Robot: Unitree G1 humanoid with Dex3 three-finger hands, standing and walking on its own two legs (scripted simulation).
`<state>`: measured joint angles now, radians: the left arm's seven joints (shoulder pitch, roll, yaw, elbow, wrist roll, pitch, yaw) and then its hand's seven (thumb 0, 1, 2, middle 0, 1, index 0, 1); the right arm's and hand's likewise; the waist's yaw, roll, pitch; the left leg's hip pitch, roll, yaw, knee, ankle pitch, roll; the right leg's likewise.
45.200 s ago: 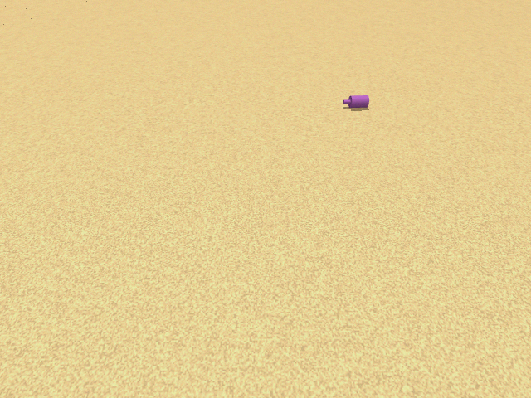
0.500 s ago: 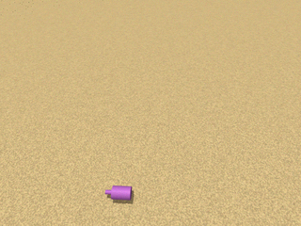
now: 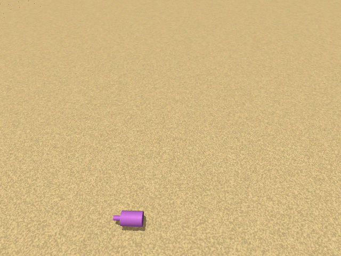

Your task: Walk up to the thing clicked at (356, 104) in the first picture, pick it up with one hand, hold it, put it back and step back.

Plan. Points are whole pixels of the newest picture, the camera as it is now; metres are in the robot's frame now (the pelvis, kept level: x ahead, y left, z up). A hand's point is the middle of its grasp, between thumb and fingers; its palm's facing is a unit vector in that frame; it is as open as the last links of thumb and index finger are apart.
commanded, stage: stand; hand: left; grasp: from above
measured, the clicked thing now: (128, 218) +0.48 +0.26 -0.74
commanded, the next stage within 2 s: step back in 1.06 s
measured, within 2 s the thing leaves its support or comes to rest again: neither
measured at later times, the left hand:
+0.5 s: hand out of the picture +0.09 +0.24 -0.16, palm faces +0.00 -0.94 -0.33, open 7.4 cm
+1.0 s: hand out of the picture +0.07 +0.25 -0.16, palm faces -0.02 -0.94 -0.33, open 7.4 cm
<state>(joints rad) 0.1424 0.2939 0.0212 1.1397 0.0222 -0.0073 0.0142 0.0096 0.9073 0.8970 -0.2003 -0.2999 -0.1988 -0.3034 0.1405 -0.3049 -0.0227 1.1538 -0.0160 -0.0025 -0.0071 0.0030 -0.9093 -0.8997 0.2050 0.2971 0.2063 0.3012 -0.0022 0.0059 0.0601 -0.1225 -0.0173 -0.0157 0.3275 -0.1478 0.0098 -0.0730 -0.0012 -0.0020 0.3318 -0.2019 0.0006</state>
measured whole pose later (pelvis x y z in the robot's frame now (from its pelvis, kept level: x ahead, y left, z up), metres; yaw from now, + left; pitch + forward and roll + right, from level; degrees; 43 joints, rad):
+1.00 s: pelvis +0.01 +0.00 +0.00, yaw +0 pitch -3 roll +0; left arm 0.13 0.33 0.01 1.14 0.01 -0.01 0.00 0.01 0.91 0.90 -0.20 -0.30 -0.20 -0.30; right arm 0.11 -0.33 -0.01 1.16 -0.01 -0.01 0.00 0.00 -0.91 -0.90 0.21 0.30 0.21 0.30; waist 0.00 0.00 0.05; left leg -0.10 -0.02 -0.01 0.30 -0.15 0.01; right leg -0.06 0.00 0.01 0.30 -0.20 0.00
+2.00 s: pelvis -0.16 +0.02 -0.02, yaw -6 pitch -3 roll +2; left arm 0.19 0.35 0.07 0.86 0.03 0.05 -0.01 0.01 0.91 0.90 -0.20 -0.30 -0.20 -0.30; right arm 0.13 -0.39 -0.05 0.91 0.00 0.06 -0.01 0.00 -0.91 -0.90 0.21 0.30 0.21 0.30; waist 0.01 0.01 0.14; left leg -0.46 -0.12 -0.10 1.05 -0.47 0.00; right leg -0.25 0.01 0.06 0.60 -0.30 -0.03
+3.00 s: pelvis -0.48 +0.02 -0.03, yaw +1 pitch -1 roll +0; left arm 0.11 0.39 0.07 0.75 0.04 0.06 0.01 0.01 0.90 0.90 -0.20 -0.30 -0.20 -0.30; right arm 0.23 -0.40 -0.05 0.89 -0.01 0.04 -0.02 0.00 -0.91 -0.90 0.21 0.30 0.21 0.30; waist -0.02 0.00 0.16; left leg -0.25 -0.03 -0.05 0.68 -0.41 -0.01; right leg -0.39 -0.05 -0.05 0.68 -0.26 0.00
